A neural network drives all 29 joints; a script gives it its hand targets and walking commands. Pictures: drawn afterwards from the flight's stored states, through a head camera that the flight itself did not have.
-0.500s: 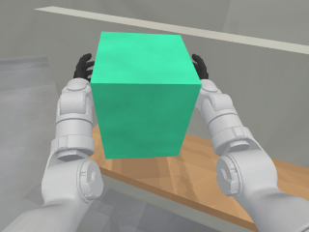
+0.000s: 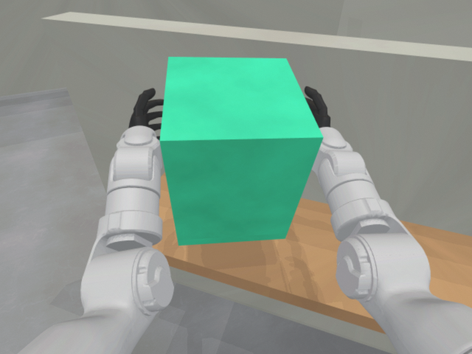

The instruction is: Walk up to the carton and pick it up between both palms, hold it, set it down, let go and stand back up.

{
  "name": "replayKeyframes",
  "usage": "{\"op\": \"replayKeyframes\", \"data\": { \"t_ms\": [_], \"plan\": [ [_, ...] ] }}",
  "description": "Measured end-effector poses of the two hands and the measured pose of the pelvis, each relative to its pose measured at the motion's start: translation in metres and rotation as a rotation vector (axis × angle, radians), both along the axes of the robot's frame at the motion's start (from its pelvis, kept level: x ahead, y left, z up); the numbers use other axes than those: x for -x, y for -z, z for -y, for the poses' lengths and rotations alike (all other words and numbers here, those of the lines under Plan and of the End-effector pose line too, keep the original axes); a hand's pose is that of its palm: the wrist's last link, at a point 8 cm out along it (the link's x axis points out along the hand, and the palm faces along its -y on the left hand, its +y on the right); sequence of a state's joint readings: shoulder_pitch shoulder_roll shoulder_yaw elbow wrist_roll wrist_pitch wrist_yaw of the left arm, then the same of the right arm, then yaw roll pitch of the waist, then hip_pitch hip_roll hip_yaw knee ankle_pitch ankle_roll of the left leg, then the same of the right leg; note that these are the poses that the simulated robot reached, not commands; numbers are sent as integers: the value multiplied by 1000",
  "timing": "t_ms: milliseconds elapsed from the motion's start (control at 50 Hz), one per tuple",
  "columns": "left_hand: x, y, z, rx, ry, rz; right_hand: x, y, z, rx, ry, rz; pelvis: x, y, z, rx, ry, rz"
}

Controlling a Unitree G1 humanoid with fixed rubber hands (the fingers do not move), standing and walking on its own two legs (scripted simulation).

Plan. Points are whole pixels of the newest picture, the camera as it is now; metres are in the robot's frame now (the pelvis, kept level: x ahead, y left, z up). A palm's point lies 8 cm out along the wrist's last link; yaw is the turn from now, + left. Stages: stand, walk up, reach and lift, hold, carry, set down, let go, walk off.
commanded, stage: set down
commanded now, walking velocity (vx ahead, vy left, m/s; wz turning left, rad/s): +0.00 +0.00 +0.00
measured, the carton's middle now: (231, 154) +0.40 -0.03 +0.19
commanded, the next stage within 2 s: none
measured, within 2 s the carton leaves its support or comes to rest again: neither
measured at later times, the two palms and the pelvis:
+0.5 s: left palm (167, 149) +0.41 +0.07 +0.20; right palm (330, 144) +0.39 -0.22 +0.20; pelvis +0.01 -0.02 +0.00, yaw -1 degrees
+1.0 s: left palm (177, 165) +0.41 +0.06 +0.16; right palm (332, 156) +0.39 -0.23 +0.17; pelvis +0.01 -0.03 +0.00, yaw -1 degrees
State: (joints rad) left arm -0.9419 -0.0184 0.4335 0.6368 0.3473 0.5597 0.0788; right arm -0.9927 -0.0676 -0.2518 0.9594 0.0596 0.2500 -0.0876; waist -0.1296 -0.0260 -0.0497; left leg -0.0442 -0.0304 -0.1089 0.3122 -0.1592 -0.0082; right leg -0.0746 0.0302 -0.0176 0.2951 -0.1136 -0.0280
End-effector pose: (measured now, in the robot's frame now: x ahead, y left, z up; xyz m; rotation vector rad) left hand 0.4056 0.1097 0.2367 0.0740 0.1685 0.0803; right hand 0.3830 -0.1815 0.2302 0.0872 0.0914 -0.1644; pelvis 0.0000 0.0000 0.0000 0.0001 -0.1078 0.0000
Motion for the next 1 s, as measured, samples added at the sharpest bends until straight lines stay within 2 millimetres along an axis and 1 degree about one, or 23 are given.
{"op": "replayKeyframes", "data": {
  "t_ms": [160,240,300,400,480,560,700,780,820,900,1000],
  "plan": [
    [4,42,4,14,-26,-58,-2,31,4,40,-22,-47,-8,1,7,3,-10,-2],
    [0,53,8,-2,-19,-77,-5,41,8,43,-19,-66,-8,1,11,3,-14,-9],
    [-2,52,13,-3,-13,-58,-6,42,13,32,-13,-46,-8,1,13,7,-14,-24],
    [-3,40,25,9,-9,-12,-4,32,25,27,0,1,-9,1,15,9,-12,-45],
    [-5,35,34,1,1,-39,-5,29,33,14,5,-26,-8,1,15,0,3,-41],
    [-7,43,38,-12,-4,-87,-8,38,37,6,-4,-72,-7,1,17,-9,22,-43],
    [-4,70,34,20,-29,-106,-11,63,34,7,-24,-86,-9,1,22,-7,15,-57],
    [-1,82,34,31,-39,-112,-12,72,34,22,-34,-91,-10,2,26,-6,10,-72],
    [-1,83,35,38,-37,-100,-11,72,35,27,-33,-78,-10,2,27,-5,3,-79],
    [-2,76,40,35,-23,-73,-9,65,40,35,-21,-51,-9,3,29,-6,3,-87],
    [-9,74,48,19,-4,-104,-11,61,48,37,-4,-83,-6,3,28,-16,20,-84]
  ]
}}
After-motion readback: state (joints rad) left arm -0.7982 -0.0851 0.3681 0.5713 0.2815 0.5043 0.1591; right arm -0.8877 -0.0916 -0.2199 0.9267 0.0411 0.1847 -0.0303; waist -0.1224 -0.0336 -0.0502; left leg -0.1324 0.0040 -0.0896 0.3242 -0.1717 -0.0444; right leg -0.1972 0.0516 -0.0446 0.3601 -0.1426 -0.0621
